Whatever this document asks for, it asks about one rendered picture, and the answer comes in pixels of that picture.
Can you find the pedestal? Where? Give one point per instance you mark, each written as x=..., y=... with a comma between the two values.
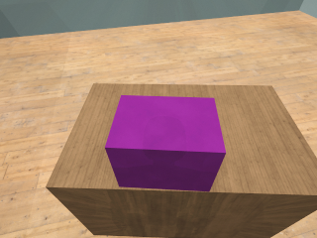
x=266, y=182

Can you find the carton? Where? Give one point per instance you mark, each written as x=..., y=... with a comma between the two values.
x=166, y=142

